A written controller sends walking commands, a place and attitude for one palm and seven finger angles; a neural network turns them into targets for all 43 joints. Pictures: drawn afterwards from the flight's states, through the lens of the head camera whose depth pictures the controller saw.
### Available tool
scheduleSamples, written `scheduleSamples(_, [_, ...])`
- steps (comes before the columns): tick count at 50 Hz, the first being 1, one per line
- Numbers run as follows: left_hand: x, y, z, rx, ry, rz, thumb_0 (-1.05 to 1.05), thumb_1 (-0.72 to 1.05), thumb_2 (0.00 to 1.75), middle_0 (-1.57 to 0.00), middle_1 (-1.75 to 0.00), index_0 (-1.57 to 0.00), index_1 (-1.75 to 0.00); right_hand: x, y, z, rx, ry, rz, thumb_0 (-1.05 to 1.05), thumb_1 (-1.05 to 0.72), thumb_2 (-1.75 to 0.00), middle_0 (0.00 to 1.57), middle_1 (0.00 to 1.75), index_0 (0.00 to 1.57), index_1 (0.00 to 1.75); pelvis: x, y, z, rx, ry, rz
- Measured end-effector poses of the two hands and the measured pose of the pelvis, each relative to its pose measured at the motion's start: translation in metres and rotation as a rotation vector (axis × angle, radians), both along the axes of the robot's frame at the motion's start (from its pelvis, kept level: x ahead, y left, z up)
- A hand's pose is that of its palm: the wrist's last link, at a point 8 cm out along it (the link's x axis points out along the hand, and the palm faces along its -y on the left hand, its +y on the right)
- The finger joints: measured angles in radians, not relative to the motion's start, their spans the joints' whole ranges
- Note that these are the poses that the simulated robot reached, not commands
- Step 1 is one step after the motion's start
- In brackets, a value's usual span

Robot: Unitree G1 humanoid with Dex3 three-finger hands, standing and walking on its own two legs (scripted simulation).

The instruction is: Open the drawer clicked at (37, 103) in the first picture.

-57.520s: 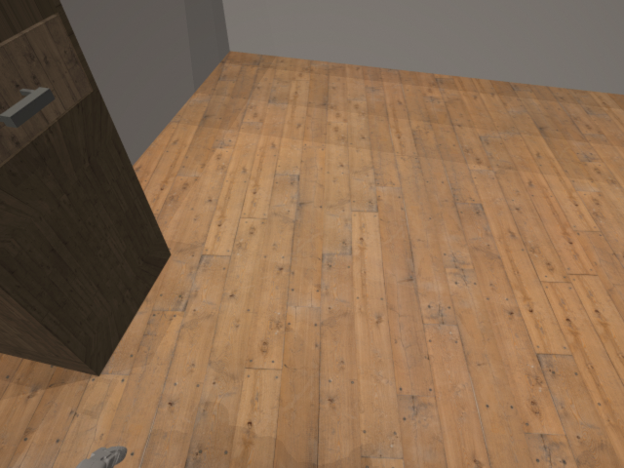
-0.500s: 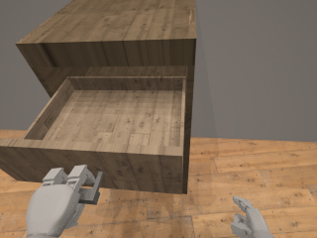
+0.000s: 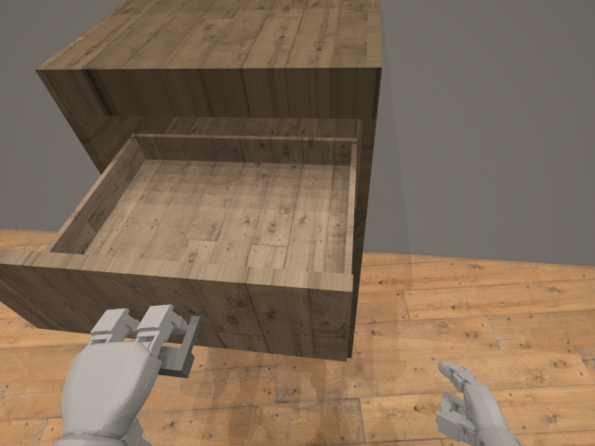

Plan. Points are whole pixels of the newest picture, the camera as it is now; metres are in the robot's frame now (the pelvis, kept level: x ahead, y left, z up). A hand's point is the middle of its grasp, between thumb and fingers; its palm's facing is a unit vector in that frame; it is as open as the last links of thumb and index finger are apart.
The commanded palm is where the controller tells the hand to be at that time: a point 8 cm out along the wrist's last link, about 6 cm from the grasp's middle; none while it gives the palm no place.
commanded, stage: lift the hand off the handle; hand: left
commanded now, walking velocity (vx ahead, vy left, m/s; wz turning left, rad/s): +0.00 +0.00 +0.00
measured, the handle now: (149, 339) +0.21 +0.22 +0.08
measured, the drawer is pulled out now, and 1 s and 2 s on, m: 0.29 0.29 0.29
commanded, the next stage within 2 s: draw the hand back to the body in 1.42 s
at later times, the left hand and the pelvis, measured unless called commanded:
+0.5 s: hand (122, 365) +0.17 +0.22 +0.10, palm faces +0.10 -0.14 -0.98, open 13.5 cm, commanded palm +0.13 +0.21 +0.17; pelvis +0.00 +0.01 +0.01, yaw +0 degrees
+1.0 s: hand (88, 328) +0.17 +0.22 +0.18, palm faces +0.21 -0.14 -0.97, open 13.8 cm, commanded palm +0.13 +0.21 +0.24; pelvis -0.01 +0.02 +0.02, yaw +1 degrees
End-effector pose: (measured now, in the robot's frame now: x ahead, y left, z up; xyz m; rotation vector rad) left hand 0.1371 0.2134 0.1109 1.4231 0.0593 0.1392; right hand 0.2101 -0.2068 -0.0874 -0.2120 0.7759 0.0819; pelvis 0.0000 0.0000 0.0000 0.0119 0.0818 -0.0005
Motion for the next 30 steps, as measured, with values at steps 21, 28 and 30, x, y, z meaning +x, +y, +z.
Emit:
scheduleSamples(21, [0.005, 0.006, 0.031, 0.007, -0.023, -0.008, 0.00, -0.49, 0.30, -0.34, -1.21, -0.38, -1.23, 0.001, 0.012, 0.011, 0.027, -0.033, -0.015, 0.01, -0.91, -0.90, 0.20, 0.30, 0.20, 0.30, -0.002, 0.004, 0.008, -0.008, -0.052, 0.001])
scheduleSamples(28, [0.004, 0.011, 0.053, -0.008, -0.049, 0.004, 0.00, -0.49, 0.30, -0.33, -1.20, -0.38, -1.23, 0.008, 0.013, 0.022, 0.018, -0.055, -0.009, 0.01, -0.91, -0.90, 0.20, 0.30, 0.20, 0.30, -0.002, 0.008, 0.013, -0.012, -0.075, 0.007])
scheduleSamples(30, [0.003, 0.011, 0.059, -0.009, -0.057, 0.001, 0.00, -0.49, 0.30, -0.32, -1.20, -0.37, -1.23, 0.010, 0.015, 0.025, 0.019, -0.060, -0.005, 0.01, -0.91, -0.90, 0.20, 0.30, 0.20, 0.30, -0.002, 0.010, 0.015, -0.013, -0.082, 0.007])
